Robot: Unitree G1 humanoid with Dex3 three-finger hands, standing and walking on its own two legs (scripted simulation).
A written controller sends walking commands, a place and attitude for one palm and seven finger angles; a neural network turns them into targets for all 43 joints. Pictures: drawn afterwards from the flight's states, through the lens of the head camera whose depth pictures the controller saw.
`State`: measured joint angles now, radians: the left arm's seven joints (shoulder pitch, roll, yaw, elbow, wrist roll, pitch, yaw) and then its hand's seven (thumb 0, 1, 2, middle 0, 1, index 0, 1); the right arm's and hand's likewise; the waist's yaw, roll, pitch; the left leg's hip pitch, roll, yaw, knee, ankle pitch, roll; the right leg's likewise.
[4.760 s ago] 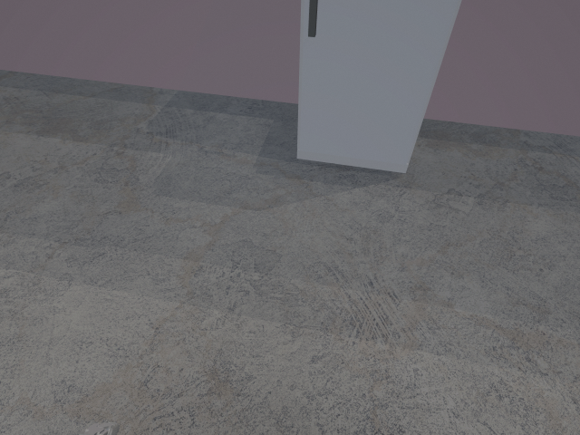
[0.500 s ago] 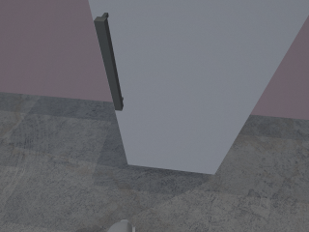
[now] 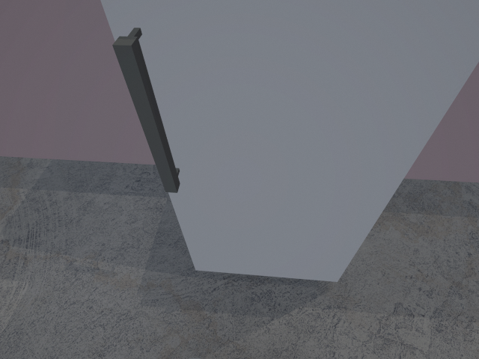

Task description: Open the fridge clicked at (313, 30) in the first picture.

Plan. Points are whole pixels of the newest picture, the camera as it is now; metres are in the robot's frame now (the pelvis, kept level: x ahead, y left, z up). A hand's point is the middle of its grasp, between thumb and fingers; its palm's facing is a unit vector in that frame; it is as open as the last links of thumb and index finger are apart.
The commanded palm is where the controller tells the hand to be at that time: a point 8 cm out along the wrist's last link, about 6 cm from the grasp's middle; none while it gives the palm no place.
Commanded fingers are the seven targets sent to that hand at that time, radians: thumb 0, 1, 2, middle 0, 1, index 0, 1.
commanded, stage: come to a stop and stand still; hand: left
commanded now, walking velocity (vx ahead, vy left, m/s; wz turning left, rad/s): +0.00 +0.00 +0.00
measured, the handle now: (157, 124) +0.50 +0.19 +0.12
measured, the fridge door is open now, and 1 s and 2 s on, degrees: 0 0 0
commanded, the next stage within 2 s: look again from close up in 1.50 s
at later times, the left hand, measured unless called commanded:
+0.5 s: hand out of the picture -0.02 +0.19 -0.16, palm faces +0.05 -0.98 -0.19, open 7.3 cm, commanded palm none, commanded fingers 0.00 0.90 0.90 -0.20 -0.30 -0.20 -0.30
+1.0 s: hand out of the picture -0.03 +0.17 -0.15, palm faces +0.04 -0.97 -0.22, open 7.3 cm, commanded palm none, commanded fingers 0.00 0.90 0.90 -0.20 -0.30 -0.20 -0.30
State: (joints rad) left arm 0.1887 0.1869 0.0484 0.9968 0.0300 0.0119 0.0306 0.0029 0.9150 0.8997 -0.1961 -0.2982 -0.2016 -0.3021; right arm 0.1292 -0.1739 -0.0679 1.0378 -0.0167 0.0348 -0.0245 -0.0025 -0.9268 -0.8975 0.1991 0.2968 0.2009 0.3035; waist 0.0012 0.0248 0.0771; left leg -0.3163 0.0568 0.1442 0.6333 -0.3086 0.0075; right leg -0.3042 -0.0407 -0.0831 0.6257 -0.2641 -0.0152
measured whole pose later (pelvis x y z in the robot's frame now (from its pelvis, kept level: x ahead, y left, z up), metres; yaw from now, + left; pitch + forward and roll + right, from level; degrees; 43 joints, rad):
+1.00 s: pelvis -0.02 +0.00 +0.01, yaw +0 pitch -2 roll +1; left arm 0.30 0.12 -0.01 1.13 0.01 -0.03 0.02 0.01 0.92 0.90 -0.20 -0.30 -0.20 -0.30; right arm 0.35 -0.15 0.02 1.07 -0.02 -0.03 -0.02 0.01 -0.92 -0.90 0.20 0.30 0.20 0.30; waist 0.00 0.05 0.00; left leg -0.12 0.00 0.06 0.43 -0.29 0.00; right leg -0.28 -0.05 -0.09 0.50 -0.19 -0.02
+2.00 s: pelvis -0.01 -0.02 +0.02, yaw +2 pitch -2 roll +1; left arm 0.27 0.14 0.01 1.13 0.01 -0.03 0.02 0.01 0.92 0.90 -0.20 -0.30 -0.20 -0.30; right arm 0.33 -0.12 0.01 1.12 -0.02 -0.03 -0.03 0.01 -0.91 -0.90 0.20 0.30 0.20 0.30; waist 0.01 0.02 0.05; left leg -0.09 0.04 0.03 0.40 -0.28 -0.04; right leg -0.24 -0.01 -0.13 0.44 -0.18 -0.06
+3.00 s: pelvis -0.04 +0.02 -0.07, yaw +3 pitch +12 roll -3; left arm 0.46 0.23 0.12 -0.08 -0.22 -0.48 -0.28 0.02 0.40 0.69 -0.23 -0.62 -0.24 -0.63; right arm 0.16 -0.22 0.02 0.47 0.01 -0.24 -0.02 0.01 -0.91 -0.90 0.20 0.30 0.20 0.30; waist 0.04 -0.01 -0.09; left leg -0.76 0.02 -0.02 1.16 -0.60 0.02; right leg -0.84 -0.07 -0.14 1.06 -0.41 -0.01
